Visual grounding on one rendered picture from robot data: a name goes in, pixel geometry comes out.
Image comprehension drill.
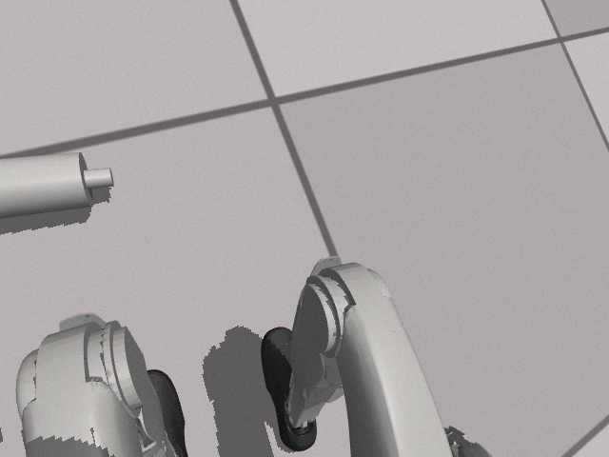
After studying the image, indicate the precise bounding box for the left robot foot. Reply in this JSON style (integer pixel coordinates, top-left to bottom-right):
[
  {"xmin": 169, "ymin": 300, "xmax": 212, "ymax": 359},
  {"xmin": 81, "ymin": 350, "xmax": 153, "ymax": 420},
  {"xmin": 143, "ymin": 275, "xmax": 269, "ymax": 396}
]
[{"xmin": 147, "ymin": 369, "xmax": 188, "ymax": 457}]

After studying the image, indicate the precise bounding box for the right robot hand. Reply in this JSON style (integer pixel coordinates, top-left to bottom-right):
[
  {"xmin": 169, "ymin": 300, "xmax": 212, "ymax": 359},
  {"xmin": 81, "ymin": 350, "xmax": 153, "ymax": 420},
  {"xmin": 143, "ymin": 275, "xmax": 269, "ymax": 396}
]
[{"xmin": 444, "ymin": 427, "xmax": 492, "ymax": 457}]

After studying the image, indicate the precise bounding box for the bottle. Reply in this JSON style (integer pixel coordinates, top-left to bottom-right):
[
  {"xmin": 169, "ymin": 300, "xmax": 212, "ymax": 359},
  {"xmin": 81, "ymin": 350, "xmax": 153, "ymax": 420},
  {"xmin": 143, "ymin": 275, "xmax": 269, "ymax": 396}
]
[{"xmin": 0, "ymin": 152, "xmax": 114, "ymax": 219}]

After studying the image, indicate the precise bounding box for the right robot foot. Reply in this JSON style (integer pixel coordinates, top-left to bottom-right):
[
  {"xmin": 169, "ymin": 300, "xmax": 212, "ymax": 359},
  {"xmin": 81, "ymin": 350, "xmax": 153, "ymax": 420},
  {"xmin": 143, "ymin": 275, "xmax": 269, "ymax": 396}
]
[{"xmin": 261, "ymin": 327, "xmax": 317, "ymax": 451}]

